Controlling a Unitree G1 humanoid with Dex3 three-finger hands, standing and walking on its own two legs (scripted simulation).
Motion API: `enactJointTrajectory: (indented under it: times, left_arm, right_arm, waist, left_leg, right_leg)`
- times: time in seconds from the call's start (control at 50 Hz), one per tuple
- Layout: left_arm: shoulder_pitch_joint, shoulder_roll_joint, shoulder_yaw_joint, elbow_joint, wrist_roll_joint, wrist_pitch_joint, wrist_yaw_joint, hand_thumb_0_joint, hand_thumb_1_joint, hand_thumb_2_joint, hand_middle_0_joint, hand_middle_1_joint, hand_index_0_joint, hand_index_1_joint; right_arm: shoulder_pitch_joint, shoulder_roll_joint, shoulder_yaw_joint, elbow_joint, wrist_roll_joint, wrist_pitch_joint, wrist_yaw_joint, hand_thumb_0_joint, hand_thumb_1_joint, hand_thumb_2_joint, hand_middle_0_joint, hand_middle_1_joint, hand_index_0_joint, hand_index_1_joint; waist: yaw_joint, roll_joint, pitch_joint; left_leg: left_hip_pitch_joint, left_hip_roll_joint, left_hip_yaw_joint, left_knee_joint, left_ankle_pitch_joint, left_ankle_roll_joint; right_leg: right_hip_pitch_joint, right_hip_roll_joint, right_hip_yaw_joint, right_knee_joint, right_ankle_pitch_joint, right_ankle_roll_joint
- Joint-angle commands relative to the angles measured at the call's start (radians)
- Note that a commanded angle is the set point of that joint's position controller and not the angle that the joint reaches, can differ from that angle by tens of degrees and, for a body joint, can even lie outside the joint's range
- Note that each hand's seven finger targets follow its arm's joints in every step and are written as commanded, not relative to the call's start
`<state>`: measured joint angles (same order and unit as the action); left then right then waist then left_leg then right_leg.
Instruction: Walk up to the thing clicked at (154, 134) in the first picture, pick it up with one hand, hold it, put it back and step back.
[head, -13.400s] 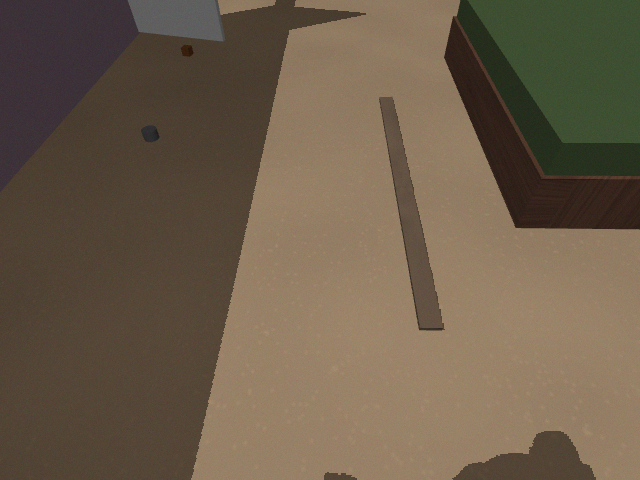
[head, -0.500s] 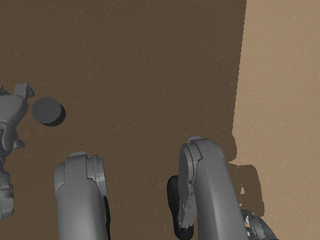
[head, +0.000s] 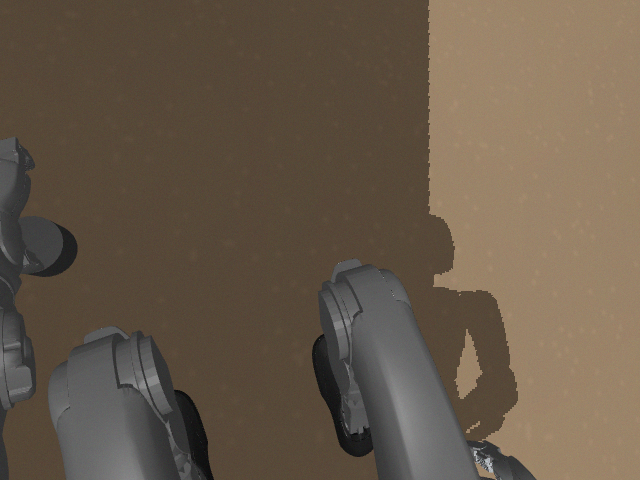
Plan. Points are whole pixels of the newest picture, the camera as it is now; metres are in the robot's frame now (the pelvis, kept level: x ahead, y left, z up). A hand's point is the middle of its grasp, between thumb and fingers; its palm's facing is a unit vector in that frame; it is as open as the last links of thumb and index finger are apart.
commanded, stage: close in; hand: left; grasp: from above
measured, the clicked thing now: (39, 247) +0.46 +0.30 -0.30
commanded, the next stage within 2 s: rest palm in 0.18 s
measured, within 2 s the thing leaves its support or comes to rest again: neither
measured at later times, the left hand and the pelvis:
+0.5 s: hand (15, 254) +0.44 +0.30 -0.22, palm faces -0.43 -0.09 -0.90, open 14.1 cm; pelvis +0.00 +0.01 -0.02, yaw -1 degrees
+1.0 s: hand (32, 250) +0.45 +0.29 -0.26, palm faces -0.47 -0.13 -0.87, open 14.2 cm; pelvis +0.00 +0.00 -0.03, yaw -3 degrees
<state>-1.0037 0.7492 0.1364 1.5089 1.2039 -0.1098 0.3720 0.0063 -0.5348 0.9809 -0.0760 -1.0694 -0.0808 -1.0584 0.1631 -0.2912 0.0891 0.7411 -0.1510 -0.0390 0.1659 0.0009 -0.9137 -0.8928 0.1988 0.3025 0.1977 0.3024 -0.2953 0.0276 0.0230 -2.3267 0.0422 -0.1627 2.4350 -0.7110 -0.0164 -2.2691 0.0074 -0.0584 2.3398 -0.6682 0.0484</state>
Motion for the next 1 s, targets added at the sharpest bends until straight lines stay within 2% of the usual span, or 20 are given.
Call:
enactJointTrajectory:
  times: [0.0,0.06,0.16,0.2,0.28,0.36,0.44,0.48,0.56,0.6,0.64,0.68,0.72,0.76,0.78,0.82,0.88,0.92,0.94,0.98]
  left_arm:
    - [-0.107,0.324,0.044,-0.173,-0.033,-0.08,-0.019,0.0,-0.548,0.971,-0.062,-1.072,-0.076,-1.056]
    - [-0.157,0.309,0.046,-0.284,-0.008,-0.177,-0.006,0.0,-0.547,0.972,-0.064,-1.067,-0.078,-1.052]
    - [-0.212,0.198,-0.029,-0.289,0.039,-0.258,0.088,0.0,-0.531,0.965,-0.062,-1.037,-0.078,-1.019]
    - [-0.24,0.166,-0.056,-0.195,0.077,-0.257,0.131,0.0,-0.543,0.987,-0.066,-1.02,-0.073,-1.011]
    - [-0.27,0.191,-0.045,-0.116,0.125,-0.224,0.216,0.0,-0.541,1.005,-0.064,-1.005,-0.059,-1.008]
    - [-0.291,0.228,-0.025,0.021,0.161,-0.159,0.271,0.0,-0.532,0.993,-0.059,-1.017,-0.058,-1.016]
    - [-0.316,0.276,-0.007,0.102,0.169,-0.104,0.286,0.0,-0.531,0.99,-0.058,-1.017,-0.058,-1.016]
    - [-0.281,0.304,0.019,0.089,0.148,-0.087,0.289,0.0,-0.527,0.979,-0.056,-1.026,-0.06,-1.021]
    - [-0.269,0.323,0.022,0.119,0.117,-0.07,0.252,0.0,-0.504,0.946,-0.054,-1.047,-0.068,-1.03]
    - [-0.217,0.382,0.069,0.097,0.097,-0.073,0.245,0.0,-0.512,0.955,-0.054,-1.035,-0.066,-1.022]
    - [-0.185,0.403,0.088,0.094,0.091,-0.077,0.232,0.0,-0.526,0.964,-0.053,-1.024,-0.059,-1.016]
    - [-0.207,0.362,0.057,0.07,0.075,-0.095,0.213,0.0,-0.527,0.967,-0.054,-1.024,-0.059,-1.017]
    - [-0.219,0.38,0.058,0.047,0.055,-0.119,0.204,0.0,-0.532,0.97,-0.054,-1.014,-0.057,-1.009]
    - [-0.206,0.426,0.079,0.048,0.063,-0.145,0.204,0.0,-0.533,0.972,-0.056,-1.012,-0.058,-1.008]
    - [-0.215,0.395,0.055,0.039,0.066,-0.16,0.201,0.0,-0.539,0.978,-0.056,-1.005,-0.056,-1.004]
    - [-0.213,0.426,0.074,0.053,0.076,-0.185,0.211,0.0,-0.541,0.989,-0.059,-0.996,-0.055,-0.998]
    - [-0.226,0.405,0.049,0.035,0.095,-0.21,0.233,0.0,-0.539,0.995,-0.064,-0.988,-0.057,-0.994]
    - [-0.221,0.392,0.029,0.087,0.104,-0.21,0.253,0.0,-0.526,0.983,-0.063,-0.996,-0.061,-0.997]
    - [-0.214,0.408,0.054,0.05,0.104,-0.215,0.27,0.0,-0.536,1.0,-0.064,-0.984,-0.056,-0.991]
    - [-0.179,0.406,0.045,0.095,0.132,-0.202,0.294,0.0,-0.534,0.994,-0.063,-0.988,-0.057,-0.992]
  right_arm:
    - [0.168,-0.248,-0.084,-0.032,0.009,-0.003,-0.01,0.0,-0.906,-0.897,0.2,0.3,0.2,0.3]
    - [0.18,-0.25,-0.102,-0.018,-0.001,0.001,-0.014,0.0,-0.906,-0.897,0.2,0.3,0.2,0.3]
    - [0.178,-0.244,-0.127,0.017,-0.02,-0.004,-0.021,0.0,-0.9,-0.895,0.2,0.3,0.2,0.3]
    - [0.18,-0.246,-0.127,0.044,-0.031,-0.012,-0.022,0.0,-0.901,-0.896,0.2,0.3,0.2,0.3]
    - [0.155,-0.263,-0.12,0.06,-0.052,-0.041,-0.013,0.0,-0.9,-0.9,0.2,0.3,0.2,0.3]
    - [0.131,-0.268,-0.093,0.058,-0.069,-0.06,0.003,0.0,-0.897,-0.9,0.2,0.3,0.2,0.3]
    - [0.115,-0.283,-0.068,0.04,-0.083,-0.085,0.025,0.0,-0.896,-0.9,0.2,0.3,0.2,0.3]
    - [0.109,-0.283,-0.057,0.022,-0.087,-0.09,0.034,0.0,-0.897,-0.9,0.2,0.3,0.2,0.3]
    - [0.101,-0.287,-0.036,-0.002,-0.091,-0.105,0.05,0.0,-0.897,-0.9,0.2,0.3,0.2,0.3]
    - [0.119,-0.3,-0.036,-0.004,-0.088,-0.102,0.048,0.0,-0.896,-0.899,0.2,0.3,0.2,0.3]
    - [0.136,-0.296,-0.03,0.0,-0.093,-0.096,0.048,0.0,-0.896,-0.9,0.2,0.3,0.2,0.3]
    - [0.132,-0.287,-0.022,-0.009,-0.098,-0.097,0.051,0.0,-0.896,-0.9,0.2,0.3,0.2,0.3]
    - [0.138,-0.29,-0.015,-0.004,-0.094,-0.097,0.048,0.0,-0.895,-0.9,0.2,0.3,0.2,0.3]
    - [0.165,-0.305,-0.012,0.013,-0.098,-0.095,0.047,0.0,-0.896,-0.9,0.2,0.3,0.2,0.3]
    - [0.164,-0.302,-0.007,0.009,-0.102,-0.098,0.049,0.0,-0.895,-0.9,0.2,0.3,0.2,0.3]
    - [0.178,-0.314,-0.002,0.017,-0.112,-0.098,0.052,0.0,-0.893,-0.899,0.2,0.3,0.2,0.3]
    - [0.17,-0.318,0.007,0.013,-0.122,-0.106,0.056,0.0,-0.892,-0.899,0.2,0.3,0.2,0.3]
    - [0.149,-0.318,0.014,0.017,-0.126,-0.116,0.061,0.0,-0.892,-0.899,0.2,0.3,0.2,0.3]
    - [0.15,-0.323,0.015,0.02,-0.126,-0.115,0.059,0.0,-0.89,-0.899,0.2,0.3,0.2,0.3]
    - [0.131,-0.321,0.019,0.019,-0.131,-0.119,0.059,0.0,-0.891,-0.9,0.2,0.301,0.2,0.301]
  waist:
    - [0.073,0.115,-0.698]
    - [0.07,0.205,-0.727]
    - [0.021,0.253,-0.687]
    - [-0.006,0.237,-0.642]
    - [-0.002,0.302,-0.639]
    - [-0.02,0.302,-0.61]
    - [-0.038,0.324,-0.591]
    - [-0.019,0.351,-0.64]
    - [-0.041,0.312,-0.624]
    - [-0.009,0.295,-0.646]
    - [-0.009,0.303,-0.663]
    - [-0.033,0.274,-0.651]
    - [-0.036,0.254,-0.664]
    - [-0.041,0.246,-0.661]
    - [-0.047,0.246,-0.649]
    - [-0.054,0.255,-0.618]
    - [-0.057,0.295,-0.632]
    - [-0.06,0.282,-0.583]
    - [-0.044,0.301,-0.599]
    - [-0.036,0.316,-0.599]
  left_leg:
    - [0.33,-0.049,0.129,-0.211,0.177,0.067]
    - [0.429,-0.047,0.113,-0.212,0.186,0.043]
    - [0.495,-0.041,0.097,-0.211,0.146,0.03]
    - [0.51,-0.039,0.09,-0.209,0.139,0.029]
    - [0.568,-0.038,0.084,-0.22,0.169,0.023]
    - [0.525,-0.041,0.088,-0.211,0.166,0.028]
    - [0.508,-0.04,0.083,-0.196,0.16,0.032]
    - [0.517,-0.04,0.086,-0.193,0.205,0.031]
    - [0.47,-0.036,0.092,-0.154,0.21,0.04]
    - [0.447,-0.037,0.091,-0.167,0.213,0.042]
    - [0.458,-0.034,0.091,-0.155,0.241,0.04]
    - [0.428,-0.033,0.087,-0.138,0.232,0.046]
    - [0.408,-0.03,0.08,-0.125,0.234,0.051]
    - [0.398,-0.026,0.075,-0.114,0.242,0.05]
    - [0.398,-0.028,0.074,-0.112,0.234,0.049]
    - [0.399,-0.028,0.068,-0.114,0.216,0.045]
    - [0.454,-0.025,0.062,-0.122,0.216,0.036]
    - [0.427,-0.024,0.059,-0.119,0.177,0.036]
    - [0.441,-0.026,0.058,-0.134,0.188,0.033]
    - [0.456,-0.024,0.06,-0.137,0.196,0.028]
  right_leg:
    - [0.499,0.025,-0.077,-0.243,0.2,-0.06]
    - [0.431,0.027,-0.094,-0.227,0.189,-0.076]
    - [0.302,0.026,-0.113,-0.217,0.151,-0.079]
    - [0.251,0.025,-0.123,-0.209,0.141,-0.076]
    - [0.203,0.018,-0.146,-0.166,0.169,-0.067]
    - [0.198,0.022,-0.153,-0.151,0.177,-0.063]
    - [0.197,0.022,-0.155,-0.128,0.187,-0.059]
    - [0.245,0.026,-0.154,-0.122,0.224,-0.06]
    - [0.294,0.033,-0.142,-0.129,0.245,-0.064]
    - [0.338,0.036,-0.141,-0.144,0.243,-0.066]
    - [0.365,0.037,-0.139,-0.138,0.268,-0.066]
    - [0.381,0.04,-0.138,-0.14,0.275,-0.062]
    - [0.409,0.041,-0.136,-0.15,0.285,-0.057]
    - [0.428,0.043,-0.136,-0.145,0.294,-0.054]
    - [0.423,0.043,-0.138,-0.141,0.287,-0.055]
    - [0.411,0.044,-0.148,-0.143,0.261,-0.057]
    - [0.395,0.05,-0.162,-0.139,0.258,-0.061]
    - [0.358,0.055,-0.166,-0.138,0.227,-0.063]
    - [0.372,0.055,-0.175,-0.145,0.231,-0.065]
    - [0.356,0.059,-0.176,-0.132,0.238,-0.069]
